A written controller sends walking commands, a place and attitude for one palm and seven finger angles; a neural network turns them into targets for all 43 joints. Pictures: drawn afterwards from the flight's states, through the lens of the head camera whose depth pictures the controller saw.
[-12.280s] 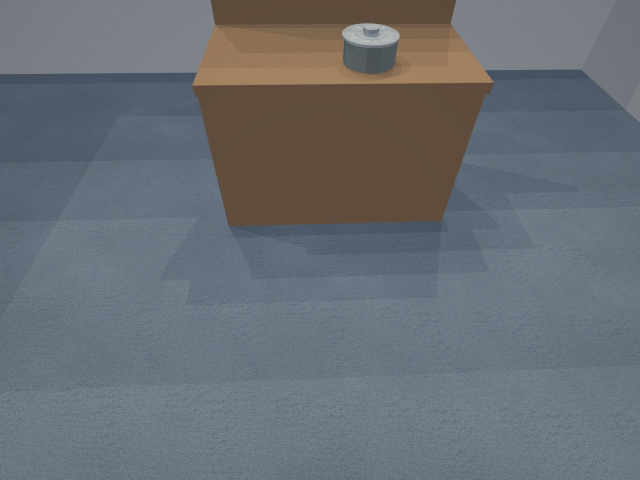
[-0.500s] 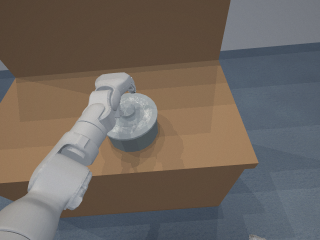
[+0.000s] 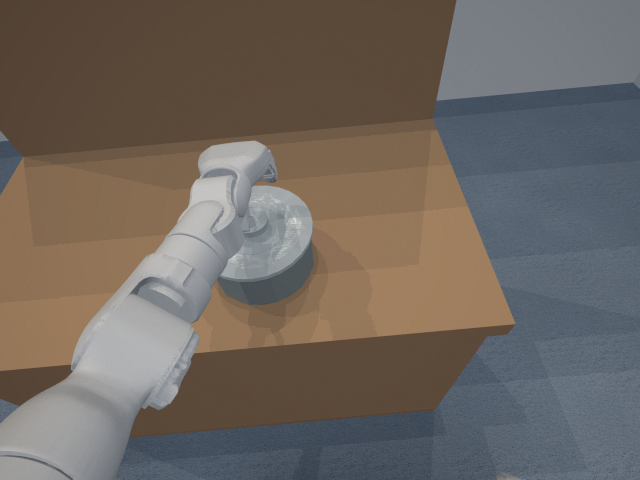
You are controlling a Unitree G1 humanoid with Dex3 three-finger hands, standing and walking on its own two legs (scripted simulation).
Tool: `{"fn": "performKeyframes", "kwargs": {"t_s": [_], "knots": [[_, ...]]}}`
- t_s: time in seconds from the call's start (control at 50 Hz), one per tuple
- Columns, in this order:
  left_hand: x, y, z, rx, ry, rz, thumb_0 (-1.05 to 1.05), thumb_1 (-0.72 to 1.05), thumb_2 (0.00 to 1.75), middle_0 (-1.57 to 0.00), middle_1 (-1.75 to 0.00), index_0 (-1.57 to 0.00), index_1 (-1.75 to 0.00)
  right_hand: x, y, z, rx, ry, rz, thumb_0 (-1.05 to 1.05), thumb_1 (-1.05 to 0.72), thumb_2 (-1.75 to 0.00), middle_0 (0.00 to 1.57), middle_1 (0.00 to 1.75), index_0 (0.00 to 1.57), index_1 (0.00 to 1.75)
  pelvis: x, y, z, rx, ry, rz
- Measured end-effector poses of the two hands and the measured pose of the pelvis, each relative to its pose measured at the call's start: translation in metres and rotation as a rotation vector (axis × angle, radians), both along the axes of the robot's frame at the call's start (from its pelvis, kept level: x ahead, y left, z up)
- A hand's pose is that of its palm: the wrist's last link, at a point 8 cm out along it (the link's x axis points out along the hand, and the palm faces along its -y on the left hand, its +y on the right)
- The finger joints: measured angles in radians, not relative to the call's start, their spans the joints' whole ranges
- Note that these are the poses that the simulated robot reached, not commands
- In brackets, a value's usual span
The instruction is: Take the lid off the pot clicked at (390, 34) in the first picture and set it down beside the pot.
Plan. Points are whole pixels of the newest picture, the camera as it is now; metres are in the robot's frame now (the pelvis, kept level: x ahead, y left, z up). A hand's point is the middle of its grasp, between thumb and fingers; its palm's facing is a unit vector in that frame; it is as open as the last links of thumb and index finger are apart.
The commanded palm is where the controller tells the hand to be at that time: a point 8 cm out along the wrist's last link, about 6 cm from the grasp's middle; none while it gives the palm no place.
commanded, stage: move the open hand above the knob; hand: left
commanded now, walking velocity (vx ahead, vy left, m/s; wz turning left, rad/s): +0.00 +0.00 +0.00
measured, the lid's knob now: (251, 222) +0.49 +0.10 +0.01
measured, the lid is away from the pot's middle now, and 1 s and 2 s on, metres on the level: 0.00 0.00 0.00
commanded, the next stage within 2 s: lower the open fingers around the knob in 0.18 s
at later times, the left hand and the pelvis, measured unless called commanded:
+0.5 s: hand (245, 211) +0.45 +0.09 +0.07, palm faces -0.33 -0.05 -0.94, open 10.1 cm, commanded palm +0.45 +0.09 +0.13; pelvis +0.00 -0.01 +0.00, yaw +0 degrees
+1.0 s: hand (246, 226) +0.46 +0.10 +0.04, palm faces -0.36 -0.05 -0.93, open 10.1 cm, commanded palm +0.46 +0.10 +0.10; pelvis +0.00 +0.00 +0.00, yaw -1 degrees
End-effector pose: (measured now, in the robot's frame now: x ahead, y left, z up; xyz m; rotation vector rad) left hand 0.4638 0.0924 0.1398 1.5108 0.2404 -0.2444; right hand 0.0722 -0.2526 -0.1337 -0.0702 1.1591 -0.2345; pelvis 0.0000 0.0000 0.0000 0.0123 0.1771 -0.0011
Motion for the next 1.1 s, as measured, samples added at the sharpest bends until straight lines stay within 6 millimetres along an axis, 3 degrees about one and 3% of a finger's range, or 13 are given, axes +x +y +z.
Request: {"fn": "performKeyframes", "kwargs": {"t_s": [0.28, 0.48, 1.0, 1.1], "knots": [[-0.006, 0.001, 0.004, -0.003, 0.004, 0.023, 0.00, -0.24, 1.30, -0.82, -0.08, -0.83, -0.08, 0.012, -0.005, 0.004, -0.002, -0.039, 0.007, 0.00, -0.91, -0.90, 0.20, 0.30, 0.20, 0.30, -0.001, -0.005, 0.001, 0.000, -0.013, -0.003], [-0.013, 0.000, -0.006, -0.006, 0.020, -0.006, 0.00, -0.24, 1.30, -0.82, -0.08, -0.83, -0.08, 0.013, -0.010, 0.006, -0.021, -0.040, 0.011, 0.00, -0.91, -0.90, 0.20, 0.30, 0.20, 0.30, -0.004, -0.007, 0.000, 0.001, -0.016, 0.003], [-0.006, 0.007, -0.045, -0.002, 0.057, 0.005, 0.00, -0.24, 1.30, -0.82, -0.08, -0.83, -0.08, -0.034, -0.012, 0.000, -0.037, 0.071, -0.061, 0.00, -0.91, -0.90, 0.20, 0.30, 0.20, 0.30, -0.003, -0.003, -0.002, -0.005, 0.028, -0.015], [-0.001, 0.011, -0.043, 0.001, 0.044, 0.023, 0.00, -0.24, 1.30, -0.83, -0.09, -0.83, -0.08, -0.040, -0.011, -0.001, -0.036, 0.087, -0.070, 0.00, -0.91, -0.90, 0.20, 0.30, 0.20, 0.30, -0.002, -0.003, -0.003, -0.006, 0.036, -0.018]]}}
